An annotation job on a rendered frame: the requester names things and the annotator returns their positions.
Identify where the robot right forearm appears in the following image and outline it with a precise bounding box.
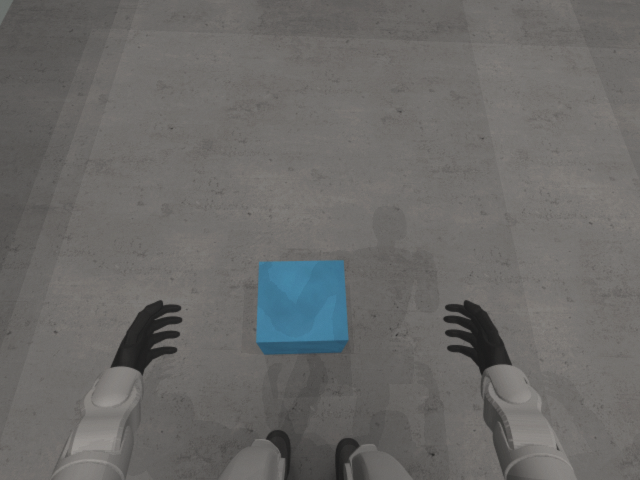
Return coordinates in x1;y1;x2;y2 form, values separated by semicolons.
481;364;577;480

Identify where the carton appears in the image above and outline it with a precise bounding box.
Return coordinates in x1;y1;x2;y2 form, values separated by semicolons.
256;260;349;355

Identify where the right robot thigh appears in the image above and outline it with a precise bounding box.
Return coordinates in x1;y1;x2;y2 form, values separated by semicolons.
344;451;413;480

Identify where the left robot hand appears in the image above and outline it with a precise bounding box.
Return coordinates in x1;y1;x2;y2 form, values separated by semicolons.
111;300;182;376

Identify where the right robot hand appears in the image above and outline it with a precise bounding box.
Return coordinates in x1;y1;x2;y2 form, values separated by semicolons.
443;300;512;375

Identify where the robot left forearm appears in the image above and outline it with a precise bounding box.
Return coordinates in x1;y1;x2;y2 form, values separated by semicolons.
50;366;144;480

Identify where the left robot shin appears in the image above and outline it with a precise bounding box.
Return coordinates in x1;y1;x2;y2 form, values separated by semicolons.
250;439;280;453

